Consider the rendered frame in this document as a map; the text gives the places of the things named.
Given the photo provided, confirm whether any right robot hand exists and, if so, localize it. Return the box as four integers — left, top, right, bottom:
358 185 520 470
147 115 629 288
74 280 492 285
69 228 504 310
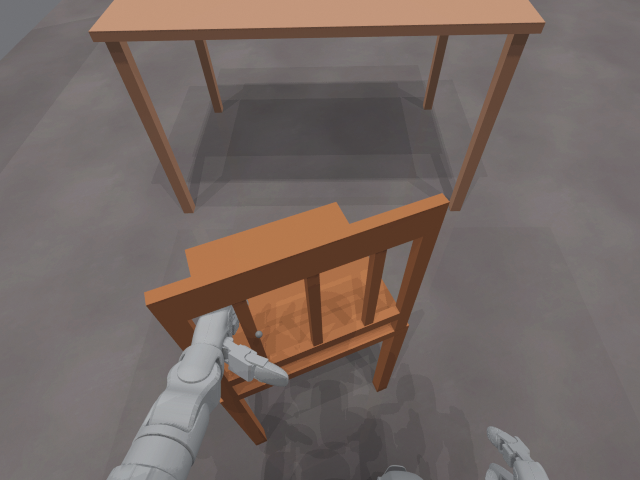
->
485 426 549 480

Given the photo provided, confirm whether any table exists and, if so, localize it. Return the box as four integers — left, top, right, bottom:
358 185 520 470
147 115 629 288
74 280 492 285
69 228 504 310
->
88 0 546 213

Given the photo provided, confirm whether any left robot hand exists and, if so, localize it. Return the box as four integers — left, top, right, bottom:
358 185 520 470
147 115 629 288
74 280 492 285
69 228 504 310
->
191 300 289 387

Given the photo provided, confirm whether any robot right shin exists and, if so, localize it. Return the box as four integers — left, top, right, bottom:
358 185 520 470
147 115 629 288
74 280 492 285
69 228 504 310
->
383 465 406 475

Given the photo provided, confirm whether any chair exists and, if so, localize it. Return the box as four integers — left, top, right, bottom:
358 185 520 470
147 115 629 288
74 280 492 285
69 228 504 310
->
144 193 450 446

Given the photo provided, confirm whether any left robot forearm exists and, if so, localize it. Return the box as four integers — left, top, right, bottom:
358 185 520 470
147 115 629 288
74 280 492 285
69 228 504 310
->
107 343 224 480

